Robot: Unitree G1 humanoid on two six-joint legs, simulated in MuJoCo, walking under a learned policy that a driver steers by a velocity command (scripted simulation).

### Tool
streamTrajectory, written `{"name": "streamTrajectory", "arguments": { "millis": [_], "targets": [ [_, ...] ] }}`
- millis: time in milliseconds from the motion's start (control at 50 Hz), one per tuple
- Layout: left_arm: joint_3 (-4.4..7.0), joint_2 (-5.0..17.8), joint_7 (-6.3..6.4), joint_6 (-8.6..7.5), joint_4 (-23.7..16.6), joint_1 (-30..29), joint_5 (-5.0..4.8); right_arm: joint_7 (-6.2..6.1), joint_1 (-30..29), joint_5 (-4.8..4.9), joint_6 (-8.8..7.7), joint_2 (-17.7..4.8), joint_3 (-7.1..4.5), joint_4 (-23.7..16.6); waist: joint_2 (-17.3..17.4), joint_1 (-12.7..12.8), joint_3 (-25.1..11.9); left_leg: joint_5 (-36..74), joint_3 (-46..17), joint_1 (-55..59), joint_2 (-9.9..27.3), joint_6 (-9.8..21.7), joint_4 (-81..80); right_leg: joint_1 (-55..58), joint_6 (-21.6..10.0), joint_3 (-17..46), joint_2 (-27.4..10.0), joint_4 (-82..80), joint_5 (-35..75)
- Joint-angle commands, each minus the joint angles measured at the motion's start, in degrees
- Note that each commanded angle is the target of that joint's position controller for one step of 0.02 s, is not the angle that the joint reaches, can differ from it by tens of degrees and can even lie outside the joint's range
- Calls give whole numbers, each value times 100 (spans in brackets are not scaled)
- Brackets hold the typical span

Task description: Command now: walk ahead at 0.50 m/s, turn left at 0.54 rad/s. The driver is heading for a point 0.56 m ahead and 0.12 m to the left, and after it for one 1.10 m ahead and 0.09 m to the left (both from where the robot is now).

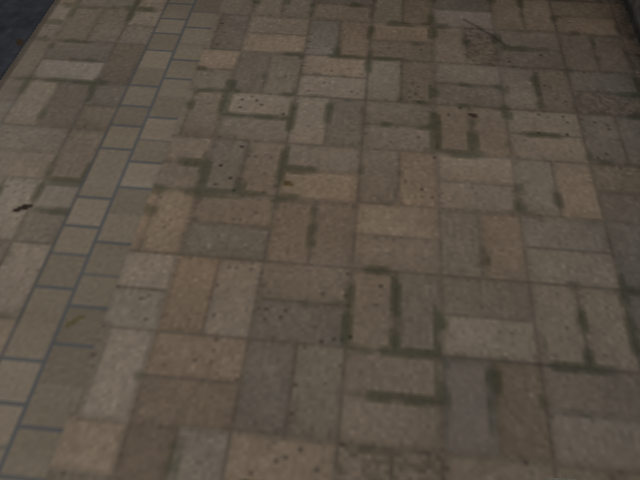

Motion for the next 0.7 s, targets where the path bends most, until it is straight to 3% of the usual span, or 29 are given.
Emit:
{"name": "streamTrajectory", "arguments": {
  "millis": [20, 40, 60, 80, 100, 120, 140, 160, 220, 260, 320, 380, 420, 460, 480, 500, 520, 540, 560, 580, 600, 620, 660, 700],
  "targets": [
    [236, 1260, 46, 6, -406, -403, -82, -77, 1643, 22, -47, -1219, -514, -15, -579, -1268, -992, 67, 144, 2750, -609, 524, -653, -930, -463, 278, -1102, 2851, 6552],
    [89, 700, 18, -79, -613, -325, 124, -198, 2147, -4, -18, -1802, -653, 123, 623, -1125, -1396, 204, -2039, 4534, 682, 1051, -720, -3059, -167, 375, -492, 4896, 2358],
    [-86, 316, -78, -357, -922, -132, 30, -156, 2089, -90, -111, -1974, -598, -48, 1212, -699, -2272, -452, -5249, 5732, 1757, 2069, -1761, -4681, -36, 1751, 575, 6308, -829],
    [5, 711, -163, -552, -1051, -856, -188, -149, 2176, -146, -139, -1489, -461, -52, 553, -1012, -2010, -279, -4752, 5701, 1601, 1688, -2055, -5347, -175, 2386, 258, 6434, -448],
    [-7, 735, -187, -624, -1097, -1035, -235, -161, 1871, -98, -181, -1168, -382, -71, 361, -865, -1341, 130, -3782, 4981, 1393, 1445, -1988, -5484, -299, 2318, -5, 6026, 52],
    [8, 718, -135, -622, -1007, -1021, -97, -159, 1371, -44, -207, -995, -325, -192, -159, -552, -952, 574, -3122, 4044, 1117, 1216, -1998, -5111, -292, 2290, -267, 5516, 420],
    [81, 823, -99, -556, -994, -985, 27, -171, 1056, -37, -221, -813, -262, -286, -171, -351, -720, 1046, -2694, 3299, 932, 1106, -2089, -4685, -230, 2261, -412, 5087, 619],
    [111, 832, -106, -460, -1011, -883, 51, -197, 959, -72, -229, -744, -222, -351, -110, -193, -667, 1206, -2537, 2854, 826, 1080, -2216, -4349, -173, 2277, -493, 4885, 748],
    [71, 631, -84, -295, -1190, -1083, 134, -307, 1117, -62, -262, -1016, -279, -384, -33, -128, -472, 1673, -2184, 2181, 649, 1070, -2413, -4207, 63, 2107, -444, 4012, 1121],
    [15, 527, -74, -275, -1367, -1577, 160, -382, 1280, -45, -242, -1135, -313, -388, 94, -273, -331, 1627, -1934, 1940, 442, 929, -2420, -4184, 158, 2015, -293, 3082, 1820],
    [-66, 397, -146, -306, -1539, -2165, 105, -410, 1518, -19, -183, -1124, -317, -393, 365, -548, -271, 1057, -1779, 1785, 192, 662, -2271, -3758, 134, 1953, 40, 1699, 2868],
    [-47, 547, -226, -353, -1717, -2504, 15, -404, 1773, 2, -147, -1114, -317, -357, 488, -711, -253, 536, -2193, 2027, 378, 586, -2025, -3563, 79, 2050, 199, 1132, 3012],
    [6, 718, -281, -415, -1779, -2489, 3, -429, 1840, 12, -116, -1075, -311, -367, 538, -661, -282, 302, -2586, 2388, 530, 523, -1689, -3464, -30, 2169, 237, 847, 2682],
    [49, 816, -324, -488, -1705, -2103, 10, -459, 1771, -30, -95, -1054, -307, -399, 717, -440, -343, 522, -2731, 2605, 628, 413, -1332, -3063, -217, 2078, 236, 677, 2402],
    [110, 907, -316, -519, -1571, -1625, 60, -457, 1723, -46, -100, -942, -267, -432, 719, -198, -538, 1064, -2631, 2594, 426, 291, -902, -2414, -372, 1963, 300, 494, 2393],
    [184, 1119, -297, -548, -1457, -896, 161, -424, 1646, -92, -129, -698, -173, -516, 503, 140, -1114, 1149, -2310, 2228, 141, 98, 206, -1240, -684, 2385, -213, 662, 2427],
    [294, 1557, -273, -529, -1320, -21, 272, -430, 2230, -76, -168, -389, -83, -600, -697, 137, -1991, -234, -1657, 661, -544, -306, 2188, 786, -1436, 4294, -1400, 575, 2031],
    [316, 1530, -346, -461, -1063, 334, 143, -429, 2737, 82, -212, -496, -53, -525, -2150, 39, -2209, -2530, -1487, -735, -746, -482, 3462, 1417, -2053, 6487, -2163, -205, 570],
    [175, 1013, -346, -428, -1177, 36, 15, -417, 2330, 111, -222, -999, -151, -495, -1298, 157, -1369, -2225, -1694, -1305, -436, -488, 4004, 874, -1854, 6175, -1987, -387, -332],
    [97, 790, -323, -356, -1242, -281, 32, -404, 1678, 39, -216, -1090, -162, -618, -706, 188, -776, -1724, -1479, -1337, -206, -468, 4040, 114, -1609, 5241, -1723, -405, -151],
    [44, 721, -323, -310, -1253, -561, 95, -397, 1310, -58, -229, -1009, -153, -732, -400, 49, -375, -1377, -1316, -1173, -30, -444, 3713, -671, -1518, 4626, -1469, -548, 479],
    [-9, 614, -324, -310, -1247, -717, 128, -390, 1220, -120, -228, -952, -171, -770, -417, -111, -244, -1130, -1263, -942, 179, -428, 3329, -1109, -1446, 4194, -1254, -659, 1050],
    [-41, 570, -329, -334, -1182, -727, 121, -365, 1404, -89, -204, -748, -141, -741, -641, -283, -294, -966, -1077, -528, 337, -452, 2872, -1494, -1423, 3668, -1008, -851, 1733],
    [-3, 743, -311, -359, -1081, -574, 74, -365, 1260, -116, -194, -623, -94, -815, -622, -281, -292, -733, -933, -620, 412, -533, 2387, -1509, -1530, 3342, -1005, -998, 2327]
  ]
}}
